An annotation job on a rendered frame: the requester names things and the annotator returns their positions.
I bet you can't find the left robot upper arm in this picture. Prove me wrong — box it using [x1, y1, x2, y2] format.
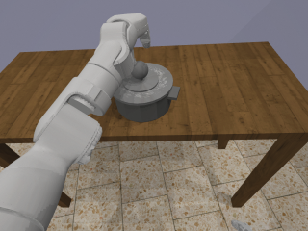
[0, 102, 103, 231]

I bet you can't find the table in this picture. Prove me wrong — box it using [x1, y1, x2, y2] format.
[0, 41, 308, 208]

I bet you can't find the lid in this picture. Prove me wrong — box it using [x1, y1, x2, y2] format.
[113, 63, 173, 106]

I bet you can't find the robot right hand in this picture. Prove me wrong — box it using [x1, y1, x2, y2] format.
[231, 219, 253, 231]

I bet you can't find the robot left hand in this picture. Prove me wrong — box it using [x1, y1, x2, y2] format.
[106, 13, 151, 65]

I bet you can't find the knob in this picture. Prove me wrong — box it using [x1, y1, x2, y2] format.
[131, 61, 149, 80]

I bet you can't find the left robot forearm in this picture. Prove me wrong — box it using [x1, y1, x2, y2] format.
[33, 17, 138, 143]

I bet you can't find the pot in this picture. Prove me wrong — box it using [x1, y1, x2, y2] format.
[115, 86, 180, 123]

